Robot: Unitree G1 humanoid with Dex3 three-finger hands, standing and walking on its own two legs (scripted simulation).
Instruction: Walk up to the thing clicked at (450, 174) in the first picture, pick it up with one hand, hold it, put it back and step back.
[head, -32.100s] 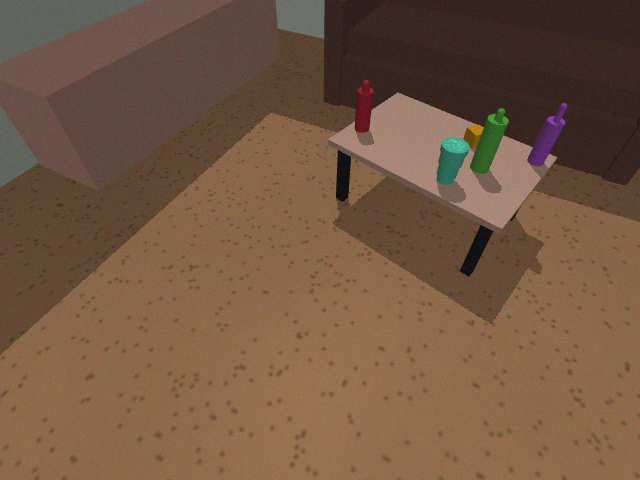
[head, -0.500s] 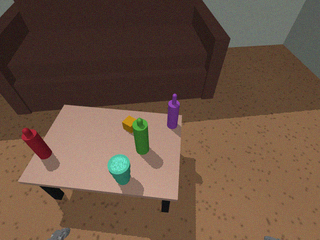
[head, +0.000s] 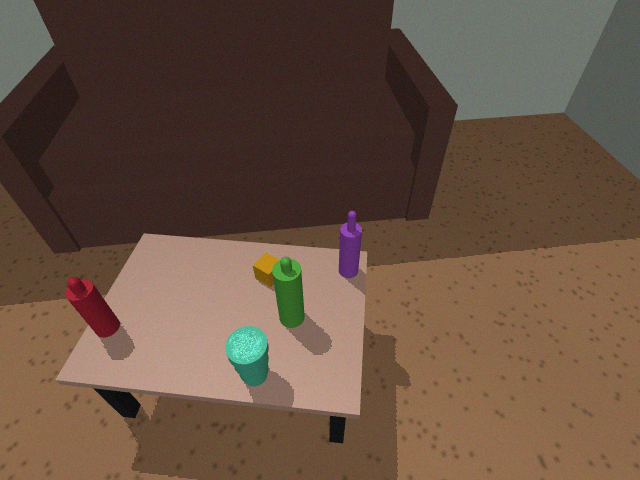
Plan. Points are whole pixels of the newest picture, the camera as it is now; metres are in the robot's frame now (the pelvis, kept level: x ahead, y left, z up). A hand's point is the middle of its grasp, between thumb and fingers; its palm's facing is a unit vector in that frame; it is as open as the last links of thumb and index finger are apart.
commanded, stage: stand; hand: left
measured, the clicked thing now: (251, 360) +0.45 +0.20 -0.38
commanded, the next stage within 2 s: step back in 1.68 s
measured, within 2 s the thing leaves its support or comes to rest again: neither
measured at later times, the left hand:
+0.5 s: hand out of the picture +0.06 +0.24 -0.16, palm faces -0.01 -0.94 -0.34, open 7.4 cm
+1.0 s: hand out of the picture +0.09 +0.24 -0.15, palm faces -0.02 -0.94 -0.34, open 7.4 cm
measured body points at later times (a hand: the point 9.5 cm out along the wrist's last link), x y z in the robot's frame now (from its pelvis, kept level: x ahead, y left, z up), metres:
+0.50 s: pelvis +0.00 +0.00 +0.00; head +0.00 -0.01 +0.45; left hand +0.06 +0.29 -0.13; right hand +0.06 -0.30 -0.14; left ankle +0.01 +0.14 -0.74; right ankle +0.00 -0.14 -0.74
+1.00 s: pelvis +0.01 +0.00 +0.01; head +0.02 -0.01 +0.45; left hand +0.09 +0.29 -0.13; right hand +0.08 -0.31 -0.13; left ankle +0.01 +0.14 -0.74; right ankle +0.00 -0.14 -0.74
